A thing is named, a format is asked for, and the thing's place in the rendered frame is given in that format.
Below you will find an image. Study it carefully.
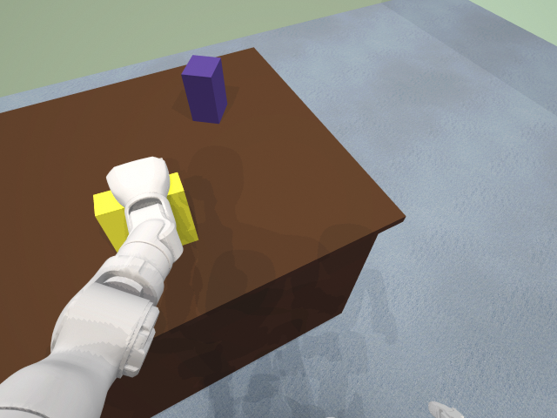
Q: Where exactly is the left robot forearm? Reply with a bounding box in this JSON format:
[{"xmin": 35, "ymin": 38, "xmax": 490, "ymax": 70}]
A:
[{"xmin": 50, "ymin": 192, "xmax": 184, "ymax": 353}]

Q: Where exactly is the table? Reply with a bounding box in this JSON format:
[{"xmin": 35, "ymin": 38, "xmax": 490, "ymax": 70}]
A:
[{"xmin": 0, "ymin": 47, "xmax": 406, "ymax": 418}]

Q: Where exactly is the left robot upper arm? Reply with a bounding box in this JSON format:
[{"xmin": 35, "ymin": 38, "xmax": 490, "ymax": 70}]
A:
[{"xmin": 0, "ymin": 282, "xmax": 159, "ymax": 418}]

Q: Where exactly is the robot left hand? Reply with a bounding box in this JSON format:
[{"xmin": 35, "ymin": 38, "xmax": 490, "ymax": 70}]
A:
[{"xmin": 106, "ymin": 157, "xmax": 170, "ymax": 208}]

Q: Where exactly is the sponge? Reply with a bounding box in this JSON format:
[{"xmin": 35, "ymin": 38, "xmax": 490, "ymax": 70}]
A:
[{"xmin": 93, "ymin": 172, "xmax": 198, "ymax": 252}]

